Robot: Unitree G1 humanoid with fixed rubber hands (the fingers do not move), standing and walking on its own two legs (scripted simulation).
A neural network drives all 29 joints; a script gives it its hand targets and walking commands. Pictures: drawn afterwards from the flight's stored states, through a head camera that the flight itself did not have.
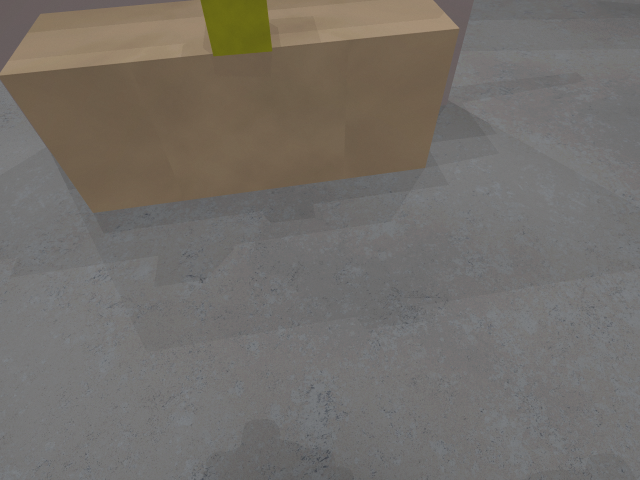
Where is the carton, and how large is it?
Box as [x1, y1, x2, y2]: [201, 0, 271, 55]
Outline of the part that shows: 201,0 213,55 271,50 266,0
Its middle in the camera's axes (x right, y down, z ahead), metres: -0.27 -0.79 +1.26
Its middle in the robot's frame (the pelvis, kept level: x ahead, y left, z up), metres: +1.47 +0.25 +0.00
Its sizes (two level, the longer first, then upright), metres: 0.235 0.194 0.276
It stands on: a pedestal, 0.64 m high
